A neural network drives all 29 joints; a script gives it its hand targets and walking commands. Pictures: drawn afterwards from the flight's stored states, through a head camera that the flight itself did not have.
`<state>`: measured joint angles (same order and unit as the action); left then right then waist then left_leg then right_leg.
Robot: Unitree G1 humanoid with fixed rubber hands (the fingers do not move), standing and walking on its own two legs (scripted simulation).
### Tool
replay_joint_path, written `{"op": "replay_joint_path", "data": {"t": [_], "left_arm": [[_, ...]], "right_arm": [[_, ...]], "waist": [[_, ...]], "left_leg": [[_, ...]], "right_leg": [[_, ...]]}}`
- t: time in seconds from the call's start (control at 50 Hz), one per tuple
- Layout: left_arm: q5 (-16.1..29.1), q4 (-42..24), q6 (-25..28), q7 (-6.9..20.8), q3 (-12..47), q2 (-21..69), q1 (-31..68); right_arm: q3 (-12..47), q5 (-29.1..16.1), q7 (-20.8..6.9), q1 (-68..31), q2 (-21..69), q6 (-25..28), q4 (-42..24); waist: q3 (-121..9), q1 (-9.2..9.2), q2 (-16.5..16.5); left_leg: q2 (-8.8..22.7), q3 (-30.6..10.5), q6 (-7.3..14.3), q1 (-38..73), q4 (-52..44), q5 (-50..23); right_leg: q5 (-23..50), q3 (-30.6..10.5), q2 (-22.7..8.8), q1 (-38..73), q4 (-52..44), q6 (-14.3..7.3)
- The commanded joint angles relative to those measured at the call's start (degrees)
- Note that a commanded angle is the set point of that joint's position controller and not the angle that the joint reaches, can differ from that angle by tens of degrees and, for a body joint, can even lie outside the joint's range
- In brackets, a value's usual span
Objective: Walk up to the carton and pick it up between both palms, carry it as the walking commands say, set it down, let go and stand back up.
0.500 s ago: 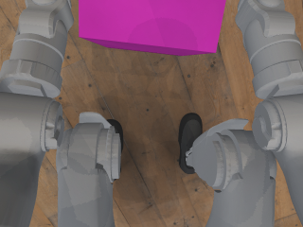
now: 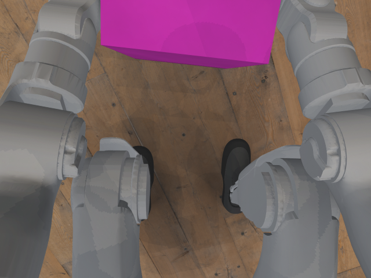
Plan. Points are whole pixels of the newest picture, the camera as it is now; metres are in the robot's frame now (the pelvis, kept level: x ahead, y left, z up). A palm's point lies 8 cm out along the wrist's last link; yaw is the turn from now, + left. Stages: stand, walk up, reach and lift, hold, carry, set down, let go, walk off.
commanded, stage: reach and lift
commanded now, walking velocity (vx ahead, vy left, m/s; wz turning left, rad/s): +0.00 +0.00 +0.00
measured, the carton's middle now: out of the picture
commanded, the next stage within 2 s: none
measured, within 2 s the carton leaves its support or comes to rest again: leaves its support in 0.50 s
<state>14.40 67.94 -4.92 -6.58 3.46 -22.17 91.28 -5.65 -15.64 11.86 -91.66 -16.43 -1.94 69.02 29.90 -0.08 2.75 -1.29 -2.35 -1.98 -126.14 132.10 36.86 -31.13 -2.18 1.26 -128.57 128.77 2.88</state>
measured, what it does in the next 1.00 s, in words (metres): stands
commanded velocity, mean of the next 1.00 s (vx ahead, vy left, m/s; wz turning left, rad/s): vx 0.00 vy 0.00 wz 0.00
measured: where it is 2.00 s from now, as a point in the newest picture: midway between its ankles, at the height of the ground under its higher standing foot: (187, 191)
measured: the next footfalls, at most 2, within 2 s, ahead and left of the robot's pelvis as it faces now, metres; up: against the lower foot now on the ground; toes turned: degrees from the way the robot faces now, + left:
none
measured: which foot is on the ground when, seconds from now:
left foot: down 0.00-1.00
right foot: down 0.00-1.00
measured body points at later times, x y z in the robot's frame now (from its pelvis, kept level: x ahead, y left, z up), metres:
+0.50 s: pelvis +0.00 +0.00 -0.01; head +0.37 +0.03 +0.23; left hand +0.57 +0.17 -0.18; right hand +0.58 -0.13 -0.16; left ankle +0.10 +0.13 -0.32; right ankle +0.13 -0.13 -0.32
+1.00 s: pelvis -0.01 -0.01 +0.03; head +0.36 +0.01 +0.27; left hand +0.57 +0.16 -0.11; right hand +0.58 -0.14 -0.10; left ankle +0.10 +0.13 -0.32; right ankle +0.13 -0.14 -0.32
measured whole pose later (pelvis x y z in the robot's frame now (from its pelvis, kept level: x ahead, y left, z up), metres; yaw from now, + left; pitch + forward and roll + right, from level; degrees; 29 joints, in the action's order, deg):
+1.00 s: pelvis -0.01 -0.01 +0.03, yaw +1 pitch +29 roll +1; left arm 1.6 49.0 -21.1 -4.2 -9.9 -19.0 88.2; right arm -18.2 -3.7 12.1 -87.8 -12.2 -19.6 46.2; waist 30.1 -0.3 3.4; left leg -1.4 -1.8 -2.6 -119.6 125.2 34.5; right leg -29.4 -4.3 4.1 -122.4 122.9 4.1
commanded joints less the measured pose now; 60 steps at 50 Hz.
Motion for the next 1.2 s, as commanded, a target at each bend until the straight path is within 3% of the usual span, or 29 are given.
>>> {"op": "replay_joint_path", "data": {"t": [0.0,0.02,0.04,0.06,0.08,0.1,0.2,0.22,0.24,0.36,0.4,0.42,0.44,0.52,0.58,0.62,0.64,0.66,0.68,0.7,0.78,0.82,0.94,1.08,1.12,1.14,1.18], "left_arm": [[0.1,-17.5,-0.6,16.2,9.3,49.6,31.1],[-0.2,-16.6,-1.1,17.1,9.3,50.6,30.6],[-0.9,-15.9,-1.5,17.9,8.3,51.5,29.7],[-0.6,-16.5,-1.8,18.6,8.5,52.2,29.6],[-1.2,-17.2,-2.1,18.9,8.3,53.4,29.8],[-1.6,-16.9,-2.5,19.3,7.9,54.1,29.2],[-0.6,-19.9,-3.2,20.2,9.6,56.9,29.6],[-0.5,-20.0,-3.4,20.2,9.4,56.9,29.8],[-0.1,-21.9,-3.7,20.3,9.8,57.6,30.0],[2.0,-29.0,-4.0,19.0,12.5,59.3,34.2],[3.5,-34.6,-4.0,18.3,14.0,59.6,37.3],[3.7,-34.6,-4.1,18.0,14.1,60.0,37.9],[3.8,-36.6,-4.3,17.8,14.2,59.6,37.7],[4.0,-39.5,-5.1,17.3,14.4,59.8,41.5],[4.4,-44.5,-5.9,16.8,15.0,59.2,44.9],[2.7,-41.4,-6.9,16.9,13.4,59.1,44.2],[2.0,-40.3,-6.9,17.1,12.1,58.9,44.0],[1.4,-41.1,-7.4,17.3,11.8,58.8,44.0],[0.0,-37.3,-7.8,17.7,10.0,59.0,43.5],[-0.7,-36.4,-8.1,18.1,9.4,59.4,42.7],[-1.9,-35.8,-9.8,18.9,8.5,60.7,41.8],[-3.6,-33.6,-10.8,19.6,7.0,61.1,40.8],[-3.5,-37.3,-12.6,21.0,7.8,62.9,40.5],[-1.4,-48.2,-13.7,20.3,12.6,62.7,44.2],[-2.3,-47.5,-14.1,19.9,12.0,61.6,43.7],[-2.0,-50.2,-14.2,19.7,13.1,62.1,44.0],[-2.9,-46.5,-14.7,19.7,12.0,63.0,41.2]], "right_arm": [[9.9,1.3,-15.6,-26.1,50.6,-3.2,-11.9],[9.7,1.7,-16.2,-25.9,51.8,-3.7,-11.9],[9.9,1.7,-16.8,-26.2,52.9,-4.1,-12.7],[9.3,2.1,-17.2,-25.5,53.8,-4.7,-12.2],[9.4,1.5,-17.6,-26.4,55.0,-4.8,-13.6],[9.2,2.0,-18.0,-25.9,55.5,-5.3,-12.7],[9.0,1.2,-18.6,-26.0,57.3,-6.0,-15.0],[8.8,1.3,-18.5,-25.9,56.8,-5.9,-14.9],[9.0,1.2,-18.5,-26.2,57.8,-6.3,-16.1],[12.2,-1.1,-17.9,-29.5,59.6,-6.7,-21.2],[14.0,-2.5,-17.5,-30.6,60.6,-6.9,-25.6],[13.7,-2.1,-17.4,-29.6,61.1,-7.1,-23.9],[14.5,-2.6,-17.3,-30.4,61.6,-7.3,-27.4],[13.5,-0.6,-16.9,-30.1,61.7,-9.1,-27.9],[14.4,-1.4,-16.5,-32.9,62.2,-10.2,-33.3],[12.8,0.2,-16.7,-32.4,63.1,-11.3,-30.5],[12.2,1.4,-16.9,-32.8,63.2,-11.8,-30.1],[12.3,1.0,-16.9,-34.6,63.1,-11.9,-32.6],[10.9,2.5,-17.1,-34.5,63.3,-12.4,-29.0],[10.6,3.0,-17.4,-34.9,64.2,-12.7,-29.4],[12.7,3.0,-17.9,-37.7,64.8,-14.4,-32.5],[12.0,4.1,-18.3,-36.7,65.5,-15.3,-30.6],[14.0,4.2,-18.9,-35.5,67.9,-17.4,-34.1],[17.4,2.1,-18.7,-33.2,70.0,-19.3,-40.2],[16.9,3.0,-18.5,-30.3,70.7,-20.1,-37.1],[17.9,2.5,-18.4,-30.9,71.0,-20.1,-40.0],[16.8,3.7,-18.6,-29.9,70.3,-20.4,-38.3]], "waist": [[-79.5,1.07,-5.0],[-79.1,0.52,-4.7],[-78.7,1.50,-4.5],[-78.5,0.65,-3.7],[-79.1,1.89,-4.9],[-78.2,2.01,-4.5],[-83.0,1.19,-6.0],[-82.9,0.33,-6.2],[-85.7,0.94,-6.4],[-102.0,0.58,-6.4],[-112.5,0.69,-7.5],[-112.1,0.12,-7.4],[-118.3,0.92,-7.8],[-120.2,-1.16,-7.8],[-127.2,-0.31,-7.9],[-123.4,-0.31,-7.8],[-120.6,-0.12,-6.1],[-121.5,0.68,-6.7],[-116.1,0.89,-6.1],[-115.8,1.29,-5.2],[-120.6,2.10,-3.4],[-117.8,2.97,-3.4],[-127.3,2.65,-1.1],[-143.7,3.73,-4.9],[-140.9,4.00,-4.7],[-144.1,4.38,-5.3],[-139.6,3.91,-5.5]], "left_leg": [[-3.6,6.2,1.0,30.0,-13.6,-23.9],[-3.2,6.3,1.1,28.8,-13.3,-23.2],[-3.4,6.7,1.4,27.4,-13.2,-22.7],[-3.4,6.9,1.5,27.0,-13.1,-22.8],[-3.5,7.1,1.5,27.4,-13.2,-23.1],[-3.5,7.0,1.7,27.0,-13.1,-22.9],[-3.6,7.1,1.5,30.1,-13.0,-26.0],[-3.4,7.2,1.3,30.2,-12.8,-26.1],[-3.6,7.0,1.4,32.5,-12.6,-27.3],[-4.0,7.6,0.8,41.7,-12.2,-34.2],[-4.2,7.6,0.5,47.6,-12.0,-38.3],[-4.1,7.5,0.3,47.9,-12.5,-38.7],[-4.4,7.8,0.3,50.7,-12.2,-40.5],[-4.4,7.9,0.6,51.7,-13.8,-37.1],[-5.0,8.3,0.7,55.0,-14.5,-36.1],[-5.1,8.4,0.9,51.8,-15.7,-32.1],[-5.1,8.5,1.1,49.4,-16.6,-29.6],[-5.0,9.0,1.1,49.4,-17.1,-28.8],[-4.9,9.3,1.2,45.4,-17.5,-25.7],[-4.9,9.3,1.4,44.4,-18.3,-24.0],[-4.8,9.5,1.6,45.1,-19.3,-23.7],[-4.7,9.9,1.6,42.3,-20.1,-22.2],[-4.8,10.4,1.3,44.1,-20.4,-25.3],[-5.6,11.1,0.7,54.3,-21.3,-33.1],[-5.6,10.7,0.9,53.8,-21.7,-32.6],[-6.0,10.8,0.9,55.9,-22.0,-33.8],[-6.1,10.7,0.8,53.3,-23.2,-31.3]], "right_leg": [[21.2,7.0,5.2,39.1,-6.6,-2.1],[21.0,7.0,5.2,39.1,-6.5,-2.2],[20.6,6.8,5.3,39.2,-6.6,-2.3],[20.8,7.2,5.4,39.3,-6.6,-2.4],[20.6,7.1,5.5,38.3,-6.4,-2.5],[20.2,7.1,5.5,37.7,-6.3,-2.8],[22.9,7.8,5.9,38.6,-5.7,-3.2],[23.1,8.1,5.7,38.2,-5.5,-3.3],[23.4,7.9,5.7,39.0,-5.4,-3.3],[28.8,9.3,6.0,44.8,-5.2,-2.4],[31.8,9.3,6.3,48.3,-4.8,-2.4],[31.9,9.5,6.5,48.4,-5.3,-2.2],[33.7,9.4,6.8,50.6,-5.2,-2.3],[30.6,10.1,6.7,48.7,-7.1,-2.0],[29.6,10.0,6.8,51.6,-8.3,-1.7],[26.0,10.0,6.7,49.0,-9.2,-1.9],[24.3,10.2,6.5,48.8,-9.9,-1.7],[23.8,9.6,6.7,50.0,-10.8,-1.8],[20.7,9.8,6.5,47.1,-11.3,-1.7],[19.4,9.9,6.5,47.9,-11.5,-1.9],[19.8,9.8,6.4,52.0,-12.8,-1.5],[18.1,9.3,6.5,50.8,-13.9,-1.6],[23.0,8.9,6.8,58.3,-15.3,-1.3],[30.0,8.8,7.6,63.8,-16.1,-1.2],[28.9,8.7,7.7,61.6,-16.5,-1.4],[29.9,8.4,7.9,63.2,-16.7,-1.3],[27.6,8.4,8.0,60.7,-17.9,-1.6]]}}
